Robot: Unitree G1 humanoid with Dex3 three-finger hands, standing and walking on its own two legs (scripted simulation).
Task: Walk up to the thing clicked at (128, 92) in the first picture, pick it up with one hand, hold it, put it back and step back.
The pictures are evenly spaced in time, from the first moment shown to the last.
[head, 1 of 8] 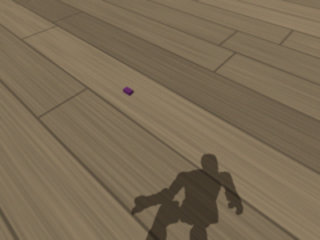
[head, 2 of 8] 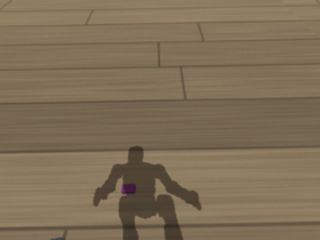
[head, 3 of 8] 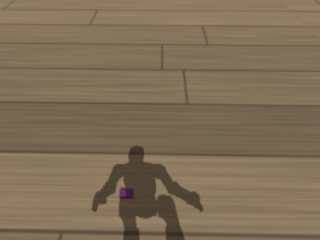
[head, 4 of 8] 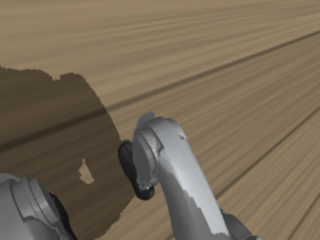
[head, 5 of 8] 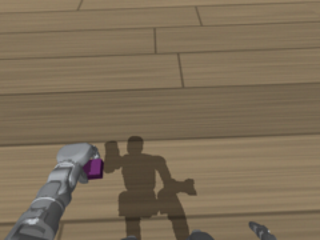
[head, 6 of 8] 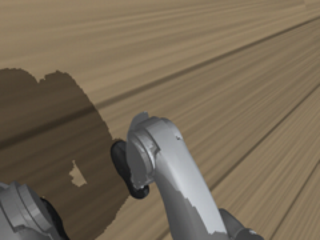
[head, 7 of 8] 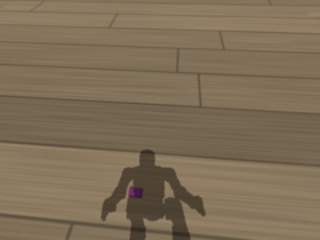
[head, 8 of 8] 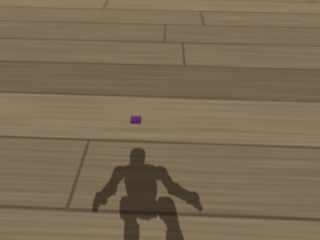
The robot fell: no
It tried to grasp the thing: yes
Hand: left
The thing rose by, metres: 0.68
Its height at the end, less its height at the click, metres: +0.00
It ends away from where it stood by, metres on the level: 0.01
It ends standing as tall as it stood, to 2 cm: yes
